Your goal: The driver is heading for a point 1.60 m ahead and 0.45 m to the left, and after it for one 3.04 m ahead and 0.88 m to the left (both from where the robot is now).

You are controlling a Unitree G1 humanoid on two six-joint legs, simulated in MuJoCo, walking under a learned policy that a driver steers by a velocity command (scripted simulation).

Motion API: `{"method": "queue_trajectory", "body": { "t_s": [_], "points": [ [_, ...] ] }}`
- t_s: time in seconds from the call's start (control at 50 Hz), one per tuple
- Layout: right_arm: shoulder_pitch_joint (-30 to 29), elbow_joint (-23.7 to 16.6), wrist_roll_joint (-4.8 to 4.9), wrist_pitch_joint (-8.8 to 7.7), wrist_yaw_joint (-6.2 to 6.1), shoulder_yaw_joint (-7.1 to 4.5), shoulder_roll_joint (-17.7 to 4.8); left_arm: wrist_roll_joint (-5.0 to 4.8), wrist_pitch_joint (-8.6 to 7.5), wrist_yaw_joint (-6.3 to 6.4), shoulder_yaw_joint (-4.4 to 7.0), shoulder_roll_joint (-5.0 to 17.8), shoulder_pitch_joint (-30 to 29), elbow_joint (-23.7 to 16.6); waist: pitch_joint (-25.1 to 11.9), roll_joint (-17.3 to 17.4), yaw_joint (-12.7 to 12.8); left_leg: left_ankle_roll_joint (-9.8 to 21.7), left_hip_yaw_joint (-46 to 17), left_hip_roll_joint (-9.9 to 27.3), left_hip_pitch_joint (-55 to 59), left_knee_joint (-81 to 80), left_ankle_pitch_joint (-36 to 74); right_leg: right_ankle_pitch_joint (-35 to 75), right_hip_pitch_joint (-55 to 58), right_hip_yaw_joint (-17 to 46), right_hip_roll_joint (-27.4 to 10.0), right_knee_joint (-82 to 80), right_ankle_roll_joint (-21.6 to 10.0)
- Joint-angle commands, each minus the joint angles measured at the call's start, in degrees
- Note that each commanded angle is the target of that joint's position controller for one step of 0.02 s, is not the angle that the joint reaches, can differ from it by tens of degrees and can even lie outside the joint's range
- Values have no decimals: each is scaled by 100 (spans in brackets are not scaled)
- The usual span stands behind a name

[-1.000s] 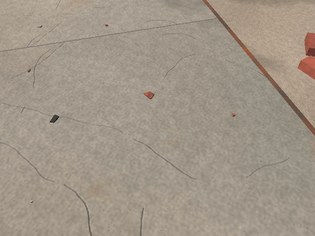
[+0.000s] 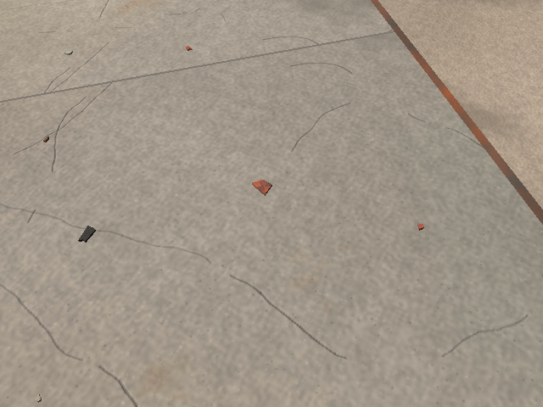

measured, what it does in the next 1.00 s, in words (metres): walks ahead: left foot, then right foot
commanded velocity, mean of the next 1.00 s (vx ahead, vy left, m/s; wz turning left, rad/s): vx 0.49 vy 0.00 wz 0.06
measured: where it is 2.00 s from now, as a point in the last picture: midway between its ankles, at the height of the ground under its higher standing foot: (259, 212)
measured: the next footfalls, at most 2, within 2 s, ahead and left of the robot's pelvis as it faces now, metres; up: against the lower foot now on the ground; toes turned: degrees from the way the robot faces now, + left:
left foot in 0.16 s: +0.27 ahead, +0.08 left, +0.00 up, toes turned +4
right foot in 0.72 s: +0.59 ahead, -0.08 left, +0.00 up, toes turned -4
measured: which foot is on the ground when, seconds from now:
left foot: up 0.00-0.14, down 0.16-0.74, up 0.76-1.00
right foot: down 0.00-0.18, up 0.20-0.70, down 0.72-1.00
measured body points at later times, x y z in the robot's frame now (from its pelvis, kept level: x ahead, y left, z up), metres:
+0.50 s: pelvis +0.29 +0.03 +0.00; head +0.31 +0.03 +0.45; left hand +0.41 +0.26 -0.14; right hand +0.21 -0.20 -0.14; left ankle +0.23 +0.07 -0.74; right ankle +0.42 -0.13 -0.68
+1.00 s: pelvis +0.57 -0.02 +0.00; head +0.59 -0.03 +0.45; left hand +0.53 +0.22 -0.14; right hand +0.66 -0.26 -0.14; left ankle +0.63 +0.14 -0.66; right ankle +0.55 -0.08 -0.74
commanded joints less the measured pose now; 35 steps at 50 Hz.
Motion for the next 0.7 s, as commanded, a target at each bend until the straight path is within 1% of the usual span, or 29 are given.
{"method": "queue_trajectory", "body": {
  "t_s": [0.02,0.06,0.08,0.1,0.12,0.14,0.16,0.18,0.2,0.22,0.24,0.26,0.28,0.3,0.32,0.36,0.38,0.4,0.44,0.5,0.56,0.6,0.62,0.64,0.66,0.68,0.7],
  "points": [
    [-887,-550,62,-32,14,89,20,-1,-76,44,54,658,363,-89,820,-718,17,15,400,-249,-102,-1080,381,3646,-522,563,-1287,-305,-410],
    [-986,-635,81,-32,-10,87,-75,3,-98,67,71,773,372,-59,781,-797,-26,177,493,-364,369,-1548,419,4260,-416,500,-1399,-213,-409],
    [-866,-632,82,-40,-41,59,-164,5,-115,72,82,834,301,-60,683,-798,-134,296,503,-450,665,-1677,374,4913,-296,440,-1452,7,-386],
    [-594,-575,84,-59,-81,15,-269,6,-130,80,103,907,215,-66,495,-807,-289,419,512,-573,1036,-1733,269,5661,-148,381,-1490,382,-352],
    [-69,-424,85,-93,-122,-50,-394,16,-126,93,130,984,128,-75,201,-810,-530,531,478,-698,1538,-1788,127,6219,-1,328,-1500,1010,-318],
    [749,-152,91,-137,-164,-132,-512,18,-100,92,156,1055,27,-93,-219,-778,-860,644,418,-774,2323,-2039,153,6258,-3,286,-1467,1942,-289],
    [1568,106,27,-178,-211,-222,-669,-16,-81,68,166,1070,-60,-121,-597,-656,-1217,768,151,-502,3448,-2366,176,5331,-595,185,-1300,3112,-248],
    [2346,220,-111,-195,-241,-356,-1170,-25,-67,30,108,767,89,-261,-1231,41,-1320,1033,-1490,925,4570,-2478,-829,2778,-1629,-50,-883,4971,-222],
    [2150,170,-53,-121,-171,-398,-1290,-196,-33,-60,121,402,656,-282,-1668,1155,-834,1897,-4568,2112,5397,-3556,-1431,-1185,-3433,219,207,6992,-59],
    [1377,56,97,-107,-122,-350,-1086,-57,5,-50,197,803,77,-423,-884,287,-620,1724,-4189,1856,4636,-3927,-2169,-662,-3989,661,-280,7093,-181],
    [887,-42,132,-148,-103,-236,-686,-4,-8,-82,229,857,-534,-605,-200,-42,-531,1549,-3358,1694,3801,-4076,-1998,-161,-4059,616,-514,6805,-194],
    [755,6,92,-211,-97,-154,-398,3,-12,-94,230,736,-704,-640,221,-359,-333,1360,-2763,1459,3094,-4250,-1226,77,-3815,599,-703,6416,-185],
    [839,95,76,-279,-131,-86,-226,83,47,-106,244,663,-740,-655,283,-346,-175,1197,-2284,1227,2695,-4283,-631,148,-3508,627,-834,6093,-139],
    [913,175,71,-327,-164,-40,-144,132,129,-137,217,501,-579,-609,270,-241,-27,1072,-1883,1040,2446,-4333,-234,163,-3225,601,-887,5866,-70],
    [1089,245,73,-377,-183,-26,-162,141,188,-158,217,441,-551,-617,266,-150,17,1044,-1670,964,2386,-4346,174,180,-3154,540,-889,5699,-15],
    [1370,332,82,-434,-200,-31,-329,139,276,-190,239,486,-825,-738,344,-38,54,1010,-1308,842,2412,-4412,664,349,-3413,391,-940,5373,80],
    [1480,348,85,-438,-200,-35,-410,138,307,-206,246,532,-1104,-844,409,-1,25,984,-1182,798,2472,-4482,736,545,-3648,319,-984,5173,129],
    [1604,361,93,-432,-199,-28,-439,134,325,-221,251,579,-1416,-957,476,24,-38,942,-1086,754,2570,-4531,874,765,-3885,247,-1022,4936,176],
    [1856,385,104,-417,-193,4,-418,95,333,-243,250,627,-2009,-1165,554,62,-186,831,-904,659,2798,-4548,1368,1185,-4188,109,-1027,4354,256],
    [2186,435,108,-414,-203,51,-373,29,311,-266,196,544,-2709,-1398,562,154,-380,655,-636,531,3078,-4452,2086,1659,-4094,-114,-869,3330,304],
    [2519,531,94,-416,-244,68,-400,0,292,-265,160,526,-3205,-1550,550,245,-544,628,-575,611,3618,-4324,2558,1798,-4039,-270,-691,2658,227],
    [2635,585,51,-401,-277,66,-435,0,261,-256,162,574,-3430,-1650,573,265,-586,694,-573,750,4058,-4151,2923,1625,-4074,-302,-606,2376,121],
    [2623,600,28,-395,-294,59,-466,0,238,-248,171,606,-3458,-1686,568,278,-547,720,-563,826,4238,-4021,3213,1455,-4015,-303,-562,2254,45],
    [2533,594,14,-394,-310,50,-506,2,214,-233,189,646,-3363,-1687,518,301,-442,719,-516,875,4342,-3813,3731,1233,-3793,-323,-478,2126,-54],
    [2422,580,10,-396,-325,34,-565,9,188,-204,224,710,-3116,-1632,385,345,-290,687,-460,902,4394,-3478,4484,970,-3394,-373,-332,2030,-163],
    [2342,577,1,-389,-336,14,-635,14,159,-162,280,811,-2627,-1486,132,390,-73,643,-425,903,4427,-2930,5121,753,-2826,-402,-161,1930,-276],
    [2232,563,17,-366,-327,3,-677,28,113,-115,357,921,-1783,-1205,-276,311,286,572,-324,792,4285,-2006,5145,913,-1903,-433,-32,1565,-407]
  ]
}}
